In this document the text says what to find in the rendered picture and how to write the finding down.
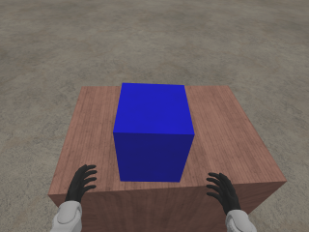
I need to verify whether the robot right forearm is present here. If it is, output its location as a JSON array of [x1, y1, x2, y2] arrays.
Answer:
[[225, 210, 257, 232]]

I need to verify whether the robot left forearm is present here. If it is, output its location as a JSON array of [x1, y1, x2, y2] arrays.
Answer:
[[49, 200, 82, 232]]

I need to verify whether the robot left hand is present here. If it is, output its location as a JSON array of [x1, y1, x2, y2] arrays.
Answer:
[[65, 164, 97, 203]]

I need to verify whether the carton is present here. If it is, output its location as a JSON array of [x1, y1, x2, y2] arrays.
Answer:
[[113, 82, 195, 183]]

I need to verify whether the robot right hand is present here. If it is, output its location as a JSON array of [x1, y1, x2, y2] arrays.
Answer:
[[206, 172, 241, 216]]

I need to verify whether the pedestal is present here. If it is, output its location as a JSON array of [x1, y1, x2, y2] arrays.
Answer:
[[47, 85, 287, 232]]

